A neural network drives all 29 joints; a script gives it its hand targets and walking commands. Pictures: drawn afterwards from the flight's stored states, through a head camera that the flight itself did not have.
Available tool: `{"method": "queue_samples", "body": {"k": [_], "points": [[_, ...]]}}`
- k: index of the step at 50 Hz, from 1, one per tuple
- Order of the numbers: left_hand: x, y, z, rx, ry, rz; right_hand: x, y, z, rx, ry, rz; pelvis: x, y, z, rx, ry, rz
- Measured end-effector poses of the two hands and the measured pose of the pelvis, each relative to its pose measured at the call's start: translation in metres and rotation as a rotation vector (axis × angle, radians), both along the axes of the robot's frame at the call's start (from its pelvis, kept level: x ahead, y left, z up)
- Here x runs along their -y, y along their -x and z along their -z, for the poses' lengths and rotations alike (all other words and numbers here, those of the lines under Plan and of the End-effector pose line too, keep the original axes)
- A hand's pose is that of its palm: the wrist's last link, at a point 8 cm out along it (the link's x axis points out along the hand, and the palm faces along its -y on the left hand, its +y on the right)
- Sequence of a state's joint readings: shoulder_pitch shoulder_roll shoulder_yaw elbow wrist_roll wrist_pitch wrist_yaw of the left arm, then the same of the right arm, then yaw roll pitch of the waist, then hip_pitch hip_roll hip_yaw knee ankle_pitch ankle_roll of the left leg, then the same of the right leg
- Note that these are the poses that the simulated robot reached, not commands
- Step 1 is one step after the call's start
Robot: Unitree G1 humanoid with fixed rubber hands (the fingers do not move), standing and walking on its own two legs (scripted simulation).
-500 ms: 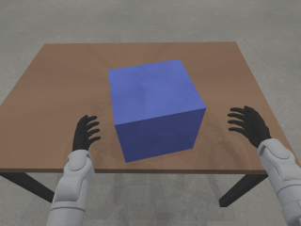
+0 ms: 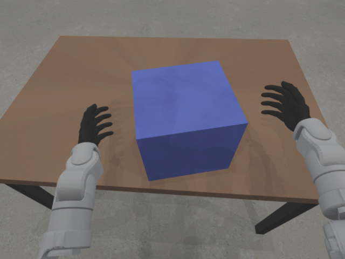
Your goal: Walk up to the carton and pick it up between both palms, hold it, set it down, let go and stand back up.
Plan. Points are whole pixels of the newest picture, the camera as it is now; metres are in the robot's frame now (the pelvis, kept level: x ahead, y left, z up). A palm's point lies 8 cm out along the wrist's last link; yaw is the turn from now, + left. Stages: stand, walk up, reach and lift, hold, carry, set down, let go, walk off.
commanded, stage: reach and lift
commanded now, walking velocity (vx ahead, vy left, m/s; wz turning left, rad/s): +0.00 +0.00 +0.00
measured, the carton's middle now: (182, 122) +0.47 +0.04 +0.00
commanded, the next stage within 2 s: none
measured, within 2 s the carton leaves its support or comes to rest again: neither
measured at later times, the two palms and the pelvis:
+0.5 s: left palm (90, 110) +0.40 +0.24 +0.12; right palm (285, 84) +0.50 -0.18 +0.14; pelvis -0.01 +0.00 -0.01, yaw +0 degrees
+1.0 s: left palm (102, 137) +0.39 +0.24 +0.03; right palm (258, 107) +0.50 -0.15 +0.05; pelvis +0.00 +0.01 -0.01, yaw +1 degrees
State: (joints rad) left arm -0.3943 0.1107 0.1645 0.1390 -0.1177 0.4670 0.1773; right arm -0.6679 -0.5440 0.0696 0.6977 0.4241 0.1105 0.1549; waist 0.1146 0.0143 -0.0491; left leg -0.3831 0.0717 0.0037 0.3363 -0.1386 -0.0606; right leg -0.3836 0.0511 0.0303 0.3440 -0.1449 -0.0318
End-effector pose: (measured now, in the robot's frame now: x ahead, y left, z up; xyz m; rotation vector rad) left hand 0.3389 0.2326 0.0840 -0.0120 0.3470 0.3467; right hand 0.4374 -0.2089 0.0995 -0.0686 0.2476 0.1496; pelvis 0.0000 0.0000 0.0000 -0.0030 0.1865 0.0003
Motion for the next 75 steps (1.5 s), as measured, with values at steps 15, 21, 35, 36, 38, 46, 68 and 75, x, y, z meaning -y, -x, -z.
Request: {"method": "queue_samples", "body": {"k": [15, 21, 35, 36, 38, 46, 68, 75], "points": [[-0.001, -0.034, -0.022, -0.006, 0.004, -0.002, -0.014, -0.035, -0.022, -0.021, -0.019, 0.014, 0.0, 0.006, 0.003, -0.062, 0.002, -0.003], [-0.004, -0.049, -0.031, -0.009, 0.0, -0.011, -0.019, -0.051, -0.031, -0.019, -0.032, 0.018, -0.001, 0.006, 0.005, -0.092, 0.004, -0.001], [-0.014, -0.071, -0.029, -0.018, -0.003, -0.033, -0.041, -0.082, -0.038, -0.024, -0.043, 0.016, -0.002, 0.002, 0.006, -0.154, 0.01, -0.013], [-0.014, -0.071, -0.025, -0.022, -0.003, -0.031, -0.042, -0.082, -0.034, -0.032, -0.038, 0.018, -0.002, 0.002, 0.006, -0.155, 0.011, -0.015], [-0.014, -0.07, -0.014, -0.035, 0.001, -0.028, -0.044, -0.082, -0.024, -0.05, -0.025, 0.023, -0.002, 0.0, 0.006, -0.157, 0.011, -0.018], [-0.009, -0.053, 0.041, -0.038, 0.001, -0.024, -0.053, -0.068, 0.029, -0.059, 0.02, 0.011, -0.004, -0.001, 0.008, -0.199, 0.019, -0.027], [0.008, -0.06, 0.07, 0.016, 0.015, -0.013, -0.05, -0.065, 0.063, -0.034, 0.011, 0.026, -0.006, 0.014, 0.024, -0.331, 0.01, 0.014], [0.01, -0.063, 0.069, 0.028, 0.017, -0.008, -0.058, -0.071, 0.056, -0.025, 0.006, 0.009, -0.005, 0.012, 0.024, -0.328, 0.013, 0.012]]}}
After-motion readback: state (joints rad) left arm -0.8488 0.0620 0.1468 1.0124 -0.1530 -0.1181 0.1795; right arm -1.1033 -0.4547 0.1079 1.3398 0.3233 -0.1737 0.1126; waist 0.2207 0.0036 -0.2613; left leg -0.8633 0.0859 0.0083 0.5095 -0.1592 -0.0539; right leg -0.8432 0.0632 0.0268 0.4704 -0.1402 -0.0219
